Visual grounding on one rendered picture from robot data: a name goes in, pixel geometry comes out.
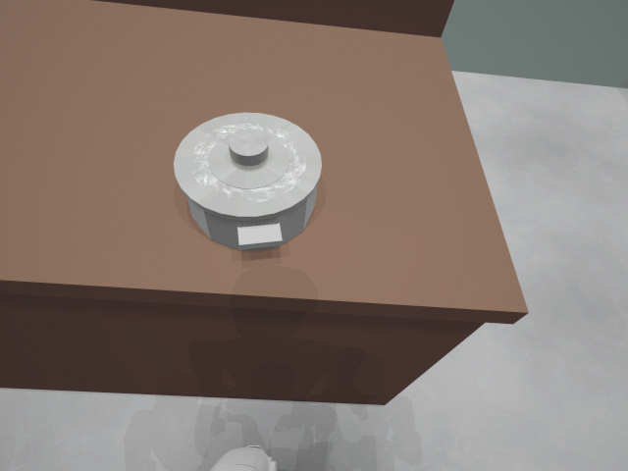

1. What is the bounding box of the table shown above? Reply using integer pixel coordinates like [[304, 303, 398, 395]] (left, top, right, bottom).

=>
[[0, 0, 529, 405]]

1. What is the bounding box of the lid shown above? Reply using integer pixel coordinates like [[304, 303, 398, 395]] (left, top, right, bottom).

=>
[[174, 113, 322, 221]]

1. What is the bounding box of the knob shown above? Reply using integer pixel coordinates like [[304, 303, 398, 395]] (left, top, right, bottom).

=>
[[229, 130, 268, 166]]

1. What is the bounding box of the left robot thigh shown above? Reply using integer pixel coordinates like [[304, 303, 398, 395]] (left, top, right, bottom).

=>
[[210, 447, 277, 471]]

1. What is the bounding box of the pot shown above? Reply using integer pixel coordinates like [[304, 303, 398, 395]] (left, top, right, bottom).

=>
[[187, 185, 318, 251]]

